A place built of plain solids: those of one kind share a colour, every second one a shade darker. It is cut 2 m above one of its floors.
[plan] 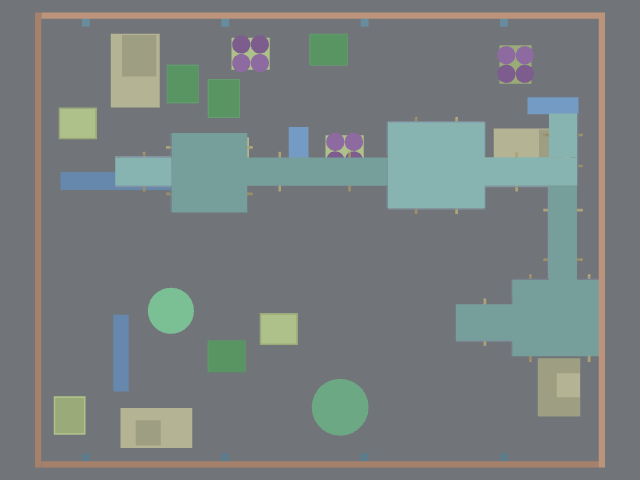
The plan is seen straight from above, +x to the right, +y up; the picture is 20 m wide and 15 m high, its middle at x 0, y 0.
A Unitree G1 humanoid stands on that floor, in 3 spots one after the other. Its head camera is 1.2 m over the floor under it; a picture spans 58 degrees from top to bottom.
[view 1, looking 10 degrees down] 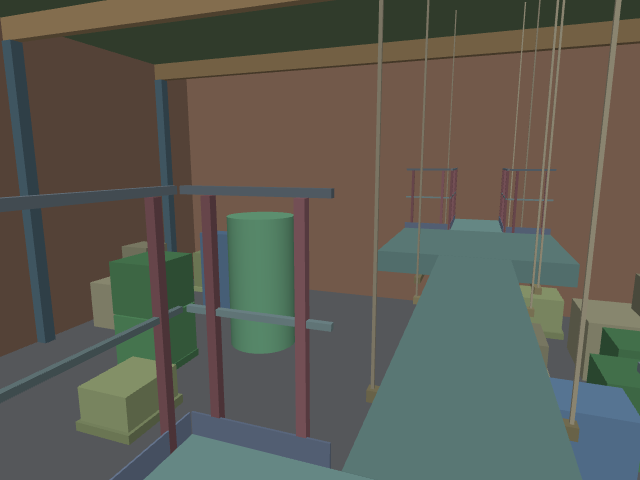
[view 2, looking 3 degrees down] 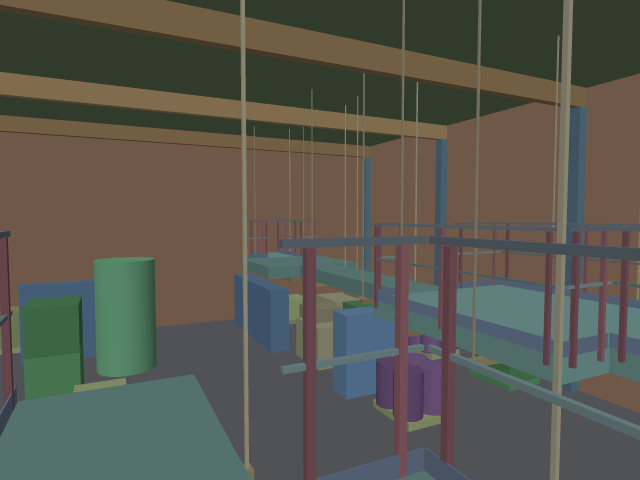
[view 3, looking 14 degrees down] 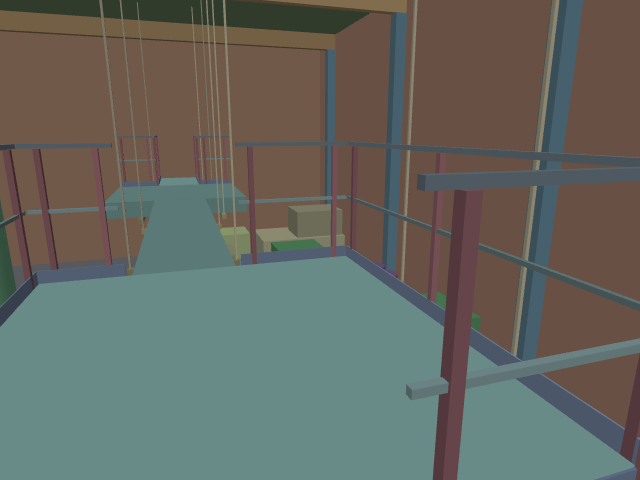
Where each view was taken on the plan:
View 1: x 3.58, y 2.14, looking -160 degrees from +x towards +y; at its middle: wall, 13.28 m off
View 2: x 7.59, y -2.57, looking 154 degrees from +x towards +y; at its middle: rail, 1.76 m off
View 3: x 5.99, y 2.14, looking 162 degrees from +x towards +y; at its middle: mach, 11.92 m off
